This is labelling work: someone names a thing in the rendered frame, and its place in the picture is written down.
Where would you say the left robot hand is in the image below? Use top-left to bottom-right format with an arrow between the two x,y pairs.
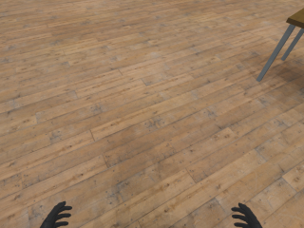
40,201 -> 72,228

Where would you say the table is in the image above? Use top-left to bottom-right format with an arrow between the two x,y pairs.
256,8 -> 304,82

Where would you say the right robot hand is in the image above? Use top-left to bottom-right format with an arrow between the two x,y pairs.
231,202 -> 262,228

